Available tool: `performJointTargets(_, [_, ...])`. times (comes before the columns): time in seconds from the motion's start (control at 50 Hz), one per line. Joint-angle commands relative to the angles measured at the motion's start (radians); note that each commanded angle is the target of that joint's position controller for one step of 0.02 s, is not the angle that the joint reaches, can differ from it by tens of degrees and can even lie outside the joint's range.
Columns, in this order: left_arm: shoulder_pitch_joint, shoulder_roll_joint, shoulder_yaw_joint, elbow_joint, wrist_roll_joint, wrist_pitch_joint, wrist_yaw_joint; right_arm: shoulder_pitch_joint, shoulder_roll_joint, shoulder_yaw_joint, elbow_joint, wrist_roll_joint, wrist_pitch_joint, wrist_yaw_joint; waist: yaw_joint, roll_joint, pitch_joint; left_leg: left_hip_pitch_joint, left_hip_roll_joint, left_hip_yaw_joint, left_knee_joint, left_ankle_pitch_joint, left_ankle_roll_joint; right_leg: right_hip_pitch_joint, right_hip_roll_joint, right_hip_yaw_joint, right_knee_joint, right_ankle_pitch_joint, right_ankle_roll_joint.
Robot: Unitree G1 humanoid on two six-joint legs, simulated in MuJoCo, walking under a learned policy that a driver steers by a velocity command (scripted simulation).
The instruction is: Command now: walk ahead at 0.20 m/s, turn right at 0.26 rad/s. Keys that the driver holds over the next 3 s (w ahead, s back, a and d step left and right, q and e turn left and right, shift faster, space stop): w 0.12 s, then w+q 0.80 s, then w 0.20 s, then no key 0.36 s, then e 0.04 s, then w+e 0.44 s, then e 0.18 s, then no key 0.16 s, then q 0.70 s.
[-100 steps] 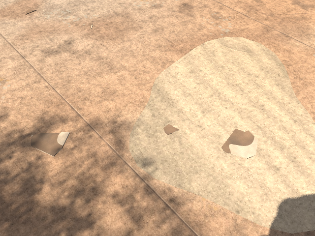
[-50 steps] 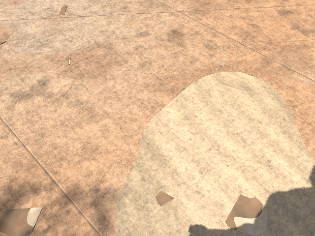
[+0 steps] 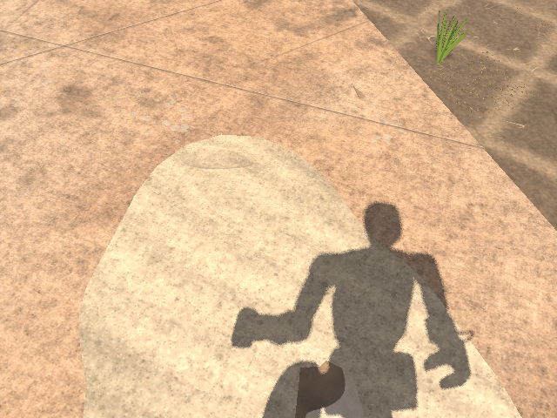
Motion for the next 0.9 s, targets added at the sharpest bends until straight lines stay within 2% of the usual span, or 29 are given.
performJointTargets(0.02, [-0.089,0.056,0.003,-0.102,-0.010,-0.032,-0.015,0.029,-0.209,-0.051,-0.035,0.016,-0.022,0.020,-0.024,0.203,-0.003,0.037,0.226,-0.205,-0.154,0.001,0.208,0.063,0.027,-0.079,-0.162,-0.027,-0.044])
performJointTargets(0.06, [-0.042,0.058,0.008,-0.081,-0.012,-0.049,-0.020,0.017,-0.215,-0.051,-0.026,0.032,-0.028,0.033,0.020,0.183,0.013,0.007,0.227,-0.208,-0.108,-0.023,0.187,0.192,0.049,-0.104,-0.350,0.047,-0.092])
performJointTargets(0.08, [0.012,0.071,0.017,-0.055,-0.011,-0.054,-0.018,0.027,-0.198,-0.044,-0.018,0.033,-0.030,0.037,0.047,0.166,-0.006,-0.030,0.206,-0.196,-0.058,-0.005,0.164,0.311,0.066,-0.109,-0.422,0.071,-0.114])
performJointTargets(0.1, [0.100,0.098,0.030,-0.032,-0.011,-0.057,-0.010,0.018,-0.151,-0.027,-0.015,0.023,-0.037,0.041,0.093,0.136,-0.061,-0.114,0.170,-0.149,0.047,0.013,0.120,0.487,0.018,-0.039,-0.425,0.103,-0.141])
performJointTargets(0.12, [0.243,0.172,0.048,-0.011,0.004,-0.058,0.002,-0.024,-0.065,0.004,-0.052,-0.009,-0.051,0.050,0.143,-0.077,-0.165,-0.306,0.073,-0.032,0.395,-0.121,0.046,0.711,-0.196,0.225,-0.430,0.242,-0.202])
performJointTargets(0.14, [0.283,0.267,0.072,-0.007,0.009,-0.064,-0.001,-0.031,-0.073,0.000,-0.093,0.005,-0.072,0.051,0.146,-0.270,-0.141,-0.613,-0.033,-0.019,0.624,-0.341,0.008,0.763,-0.389,0.544,-0.541,0.105,-0.365])
performJointTargets(0.16, [0.278,0.192,0.053,-0.001,0.007,-0.083,-0.008,-0.063,-0.162,-0.025,-0.089,0.028,-0.078,0.053,0.164,-0.154,-0.081,-0.673,0.030,-0.109,0.771,-0.334,0.014,0.697,-0.382,0.526,-0.562,0.035,-0.387])
performJointTargets(0.18, [0.226,0.137,0.034,-0.002,0.007,-0.097,-0.010,-0.068,-0.177,-0.033,-0.085,0.042,-0.076,0.062,0.134,-0.138,-0.020,-0.692,0.060,-0.137,0.792,-0.232,0.034,0.644,-0.324,0.414,-0.578,-0.015,-0.340])
performJointTargets(0.2, [0.172,0.110,0.024,-0.009,0.003,-0.106,-0.013,-0.059,-0.160,-0.033,-0.064,0.037,-0.071,0.064,0.113,-0.105,0.012,-0.681,0.083,-0.141,0.778,-0.136,0.037,0.590,-0.269,0.320,-0.614,-0.026,-0.303])
performJointTargets(0.22, [0.127,0.097,0.020,-0.008,0.001,-0.110,-0.014,-0.061,-0.154,-0.036,-0.059,0.027,-0.067,0.064,0.094,-0.099,0.052,-0.675,0.091,-0.149,0.746,-0.060,0.029,0.546,-0.244,0.255,-0.645,0.047,-0.280])
performJointTargets(0.26, [0.110,0.088,0.020,0.001,0.015,-0.123,-0.011,-0.037,-0.116,-0.030,-0.044,0.023,-0.060,0.066,0.070,-0.082,0.051,-0.628,0.081,-0.157,0.750,0.052,0.012,0.496,-0.208,0.135,-0.672,0.241,-0.258])
performJointTargets(0.3, [0.129,0.086,0.026,0.019,0.024,-0.133,-0.007,-0.036,-0.090,-0.026,-0.048,0.030,-0.052,0.062,0.070,-0.054,0.047,-0.636,0.057,-0.187,0.707,0.115,-0.006,0.491,-0.201,0.048,-0.679,0.339,-0.254])
performJointTargets(0.36, [0.128,0.100,0.031,0.043,0.022,-0.140,-0.002,-0.090,-0.067,-0.018,-0.080,0.020,-0.048,0.061,0.076,-0.048,0.065,-0.609,0.038,-0.183,0.523,0.243,-0.016,0.472,-0.192,-0.046,-0.694,0.372,-0.236])
performJointTargets(0.44, [0.159,0.134,0.042,0.082,0.007,-0.140,0.009,-0.204,-0.044,-0.002,-0.138,0.014,-0.050,0.084,0.115,-0.033,0.109,-0.560,0.035,-0.112,0.338,0.317,0.007,0.485,-0.221,-0.122,-0.706,0.373,-0.222])
performJointTargets(0.5, [0.176,0.156,0.050,0.108,-0.006,-0.126,0.013,-0.248,-0.056,-0.003,-0.183,0.018,-0.051,0.103,0.116,-0.031,0.116,-0.554,0.021,-0.074,0.271,0.231,0.051,0.572,-0.253,-0.156,-0.648,0.474,-0.202])
performJointTargets(0.54, [0.162,0.185,0.057,0.109,-0.005,-0.112,0.018,-0.225,-0.083,-0.016,-0.203,0.020,-0.047,0.109,0.084,-0.063,0.063,-0.449,-0.034,-0.013,0.259,0.134,0.091,0.606,-0.254,-0.190,-0.532,0.800,-0.179])
performJointTargets(0.56, [0.157,0.201,0.060,0.108,-0.004,-0.103,0.023,-0.162,-0.111,-0.031,-0.198,0.022,-0.043,0.107,0.045,-0.085,0.007,-0.347,-0.076,0.019,0.265,0.086,0.114,0.613,-0.247,-0.205,-0.419,0.980,-0.164])
performJointTargets(0.58, [0.142,0.209,0.058,0.105,-0.006,-0.093,0.026,-0.021,-0.155,-0.057,-0.168,0.025,-0.040,0.102,-0.037,-0.078,-0.075,-0.148,-0.126,0.040,0.223,0.102,0.145,0.566,-0.217,-0.232,-0.225,1.066,-0.140])
performJointTargets(0.6, [0.156,0.195,0.048,0.095,-0.004,-0.097,0.032,0.136,-0.222,-0.090,-0.134,0.025,-0.032,0.085,-0.110,-0.033,-0.162,0.149,-0.114,-0.041,0.202,0.132,0.185,0.374,-0.178,-0.237,0.030,0.920,-0.102])
performJointTargets(0.62, [0.256,0.055,0.002,0.042,0.027,-0.119,0.017,0.199,-0.346,-0.116,-0.129,0.024,-0.033,0.069,-0.035,0.258,-0.281,0.551,0.178,-0.581,0.156,-0.005,0.366,-0.088,-0.012,-0.198,0.466,0.051,-0.030])
performJointTargets(0.64, [0.210,0.073,-0.009,0.038,0.010,-0.162,0.002,0.221,-0.300,-0.094,-0.154,0.020,-0.044,0.070,-0.061,0.206,-0.464,0.634,0.284,-0.969,-0.049,-0.154,0.432,-0.204,0.078,0.058,0.616,-0.274,-0.043])
performJointTargets(0.66, [0.088,0.143,0.011,0.005,-0.032,-0.179,-0.007,0.190,-0.238,-0.077,-0.148,0.009,-0.051,0.073,-0.085,0.144,-0.320,0.549,0.259,-0.838,-0.095,-0.136,0.361,-0.297,0.024,0.094,0.632,-0.193,-0.066])
performJointTargets(0.68, [0.052,0.137,0.004,-0.011,-0.030,-0.189,-0.004,0.123,-0.212,-0.068,-0.154,0.015,-0.055,0.072,-0.044,0.082,-0.191,0.381,0.221,-0.706,-0.099,-0.069,0.322,-0.294,-0.020,0.077,0.549,-0.104,-0.083])
performJointTargets(0.7, [0.040,0.135,0.007,-0.005,-0.003,-0.189,0.005,0.043,-0.180,-0.057,-0.172,0.015,-0.054,0.071,0.005,0.020,-0.108,0.216,0.178,-0.597,-0.104,0.027,0.293,-0.243,-0.060,0.063,0.466,-0.047,-0.082])
performJointTargets(0.72, [0.061,0.145,0.016,-0.003,0.011,-0.178,0.010,-0.009,-0.156,-0.048,-0.192,0.003,-0.055,0.068,0.049,0.042,-0.076,0.094,0.143,-0.526,-0.125,0.115,0.282,-0.163,-0.088,0.067,0.411,-0.006,-0.078])
performJointTargets(0.74, [0.082,0.146,0.020,0.000,0.016,-0.164,0.010,-0.037,-0.149,-0.046,-0.206,-0.003,-0.055,0.066,0.074,0.066,-0.063,0.021,0.118,-0.496,-0.150,0.150,0.282,-0.117,-0.097,0.065,0.386,0.015,-0.070])
performJointTargets(0.78, [0.100,0.123,0.016,0.007,0.028,-0.140,0.013,-0.040,-0.155,-0.049,-0.201,0.001,-0.062,0.059,0.090,0.077,-0.047,-0.063,0.094,-0.431,-0.174,0.241,0.291,-0.090,-0.096,0.043,0.326,0.050,-0.041])
performJointTargets(0.84, [0.006,0.099,0.007,-0.022,0.036,-0.128,0.020,0.004,-0.176,-0.053,-0.180,0.006,-0.063,0.042,0.065,0.075,-0.009,-0.105,0.060,-0.371,-0.180,0.286,0.275,-0.131,-0.078,0.026,0.170,0.191,-0.002])
performJointTargets(0.9, [-0.116,0.075,-0.004,-0.047,0.028,-0.138,0.013,0.051,-0.178,-0.052,-0.162,0.016,-0.054,0.030,0.013,0.102,-0.002,-0.084,0.025,-0.352,-0.151,0.219,0.230,-0.108,-0.035,0.026,-0.071,0.359,0.006])
Next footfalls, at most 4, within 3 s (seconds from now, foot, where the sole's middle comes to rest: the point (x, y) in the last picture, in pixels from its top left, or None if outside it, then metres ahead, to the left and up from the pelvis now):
0.10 right None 0.06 -0.14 -0.78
0.60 left None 0.38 0.13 -0.78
1.12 right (245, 329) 0.71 0.04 -0.78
1.52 left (144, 334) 0.71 0.30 -0.78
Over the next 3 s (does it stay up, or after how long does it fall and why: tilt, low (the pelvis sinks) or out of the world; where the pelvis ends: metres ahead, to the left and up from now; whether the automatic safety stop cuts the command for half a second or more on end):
stays up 0.97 0.12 0.00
